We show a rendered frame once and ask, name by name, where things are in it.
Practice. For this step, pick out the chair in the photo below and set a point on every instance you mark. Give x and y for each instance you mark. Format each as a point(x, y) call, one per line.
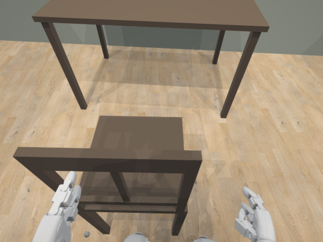
point(136, 164)

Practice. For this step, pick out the right robot hand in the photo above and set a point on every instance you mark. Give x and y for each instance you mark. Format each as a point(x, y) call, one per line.
point(259, 224)

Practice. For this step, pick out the left robot hand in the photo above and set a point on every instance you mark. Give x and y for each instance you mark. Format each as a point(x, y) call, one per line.
point(55, 225)

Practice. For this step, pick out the table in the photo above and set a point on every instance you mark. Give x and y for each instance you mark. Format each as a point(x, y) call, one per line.
point(222, 15)

